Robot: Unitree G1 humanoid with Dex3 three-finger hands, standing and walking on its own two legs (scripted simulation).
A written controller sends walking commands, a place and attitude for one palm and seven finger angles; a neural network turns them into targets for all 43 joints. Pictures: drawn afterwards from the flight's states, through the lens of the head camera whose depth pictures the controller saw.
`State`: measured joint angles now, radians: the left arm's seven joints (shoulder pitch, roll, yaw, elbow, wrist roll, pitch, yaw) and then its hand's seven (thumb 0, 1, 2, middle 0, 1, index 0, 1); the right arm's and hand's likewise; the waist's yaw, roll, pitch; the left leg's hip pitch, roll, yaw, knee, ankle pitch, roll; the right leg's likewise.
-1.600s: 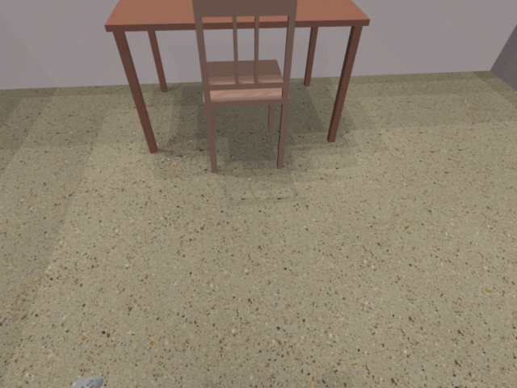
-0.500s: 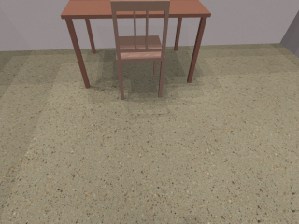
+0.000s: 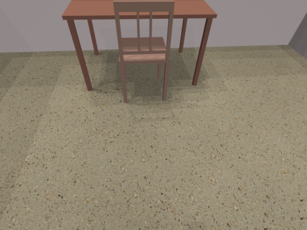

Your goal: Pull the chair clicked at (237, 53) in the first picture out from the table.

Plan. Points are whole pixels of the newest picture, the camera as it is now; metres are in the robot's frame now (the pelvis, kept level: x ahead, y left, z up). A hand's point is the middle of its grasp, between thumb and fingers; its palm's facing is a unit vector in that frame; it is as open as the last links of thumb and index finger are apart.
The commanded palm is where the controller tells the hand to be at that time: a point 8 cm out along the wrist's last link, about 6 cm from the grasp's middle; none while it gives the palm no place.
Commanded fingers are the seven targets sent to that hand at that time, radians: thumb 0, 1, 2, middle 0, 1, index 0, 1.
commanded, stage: walk to a spot facing it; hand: left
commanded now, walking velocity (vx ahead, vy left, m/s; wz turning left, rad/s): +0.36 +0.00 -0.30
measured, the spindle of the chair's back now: (138, 32) +1.38 +0.19 -0.10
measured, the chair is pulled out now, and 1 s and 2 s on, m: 0.00 0.00 0.00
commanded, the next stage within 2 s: turn to face it in 1.58 s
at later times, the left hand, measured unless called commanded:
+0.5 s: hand (102, 220) +0.19 +0.17 -0.19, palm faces -0.16 -0.98 -0.15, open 7.4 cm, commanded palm none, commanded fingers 0.00 0.90 0.90 -0.20 -0.30 -0.20 -0.30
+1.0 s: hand (125, 179) +0.33 +0.12 -0.19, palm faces -0.08 -0.99 -0.12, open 7.3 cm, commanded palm none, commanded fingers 0.00 0.90 0.90 -0.20 -0.30 -0.20 -0.30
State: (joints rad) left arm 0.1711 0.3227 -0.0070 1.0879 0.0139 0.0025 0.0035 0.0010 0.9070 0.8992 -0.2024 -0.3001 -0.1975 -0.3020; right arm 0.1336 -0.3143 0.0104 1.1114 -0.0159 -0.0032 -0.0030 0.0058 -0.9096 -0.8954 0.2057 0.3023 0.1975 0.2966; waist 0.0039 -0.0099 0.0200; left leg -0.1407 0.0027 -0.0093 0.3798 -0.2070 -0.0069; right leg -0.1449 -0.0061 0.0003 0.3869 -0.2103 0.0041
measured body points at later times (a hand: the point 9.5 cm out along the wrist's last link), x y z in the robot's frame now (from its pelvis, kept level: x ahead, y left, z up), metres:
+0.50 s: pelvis +0.12 +0.00 -0.01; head +0.15 +0.01 +0.44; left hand +0.20 +0.23 -0.17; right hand -0.04 -0.18 -0.15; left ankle +0.00 +0.12 -0.75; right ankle +0.19 -0.13 -0.70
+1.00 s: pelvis +0.33 -0.05 -0.01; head +0.33 -0.02 +0.44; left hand +0.33 +0.18 -0.18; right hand +0.38 -0.30 -0.14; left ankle +0.45 +0.06 -0.71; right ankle +0.26 -0.14 -0.75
